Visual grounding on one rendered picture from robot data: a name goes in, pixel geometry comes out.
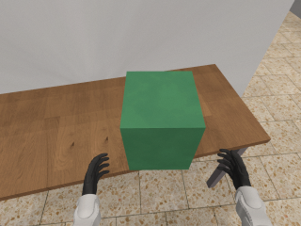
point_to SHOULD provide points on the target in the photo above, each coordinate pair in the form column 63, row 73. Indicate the carton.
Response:
column 161, row 122

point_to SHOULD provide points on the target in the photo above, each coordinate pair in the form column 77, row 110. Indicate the right robot hand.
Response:
column 237, row 168

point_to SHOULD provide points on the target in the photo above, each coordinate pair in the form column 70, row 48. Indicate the left robot hand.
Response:
column 93, row 175

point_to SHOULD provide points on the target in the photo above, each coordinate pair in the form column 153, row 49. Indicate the right robot forearm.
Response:
column 250, row 207

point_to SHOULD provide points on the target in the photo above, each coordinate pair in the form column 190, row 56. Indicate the left robot forearm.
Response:
column 87, row 211

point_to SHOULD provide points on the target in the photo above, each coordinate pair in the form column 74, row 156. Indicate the table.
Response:
column 49, row 136

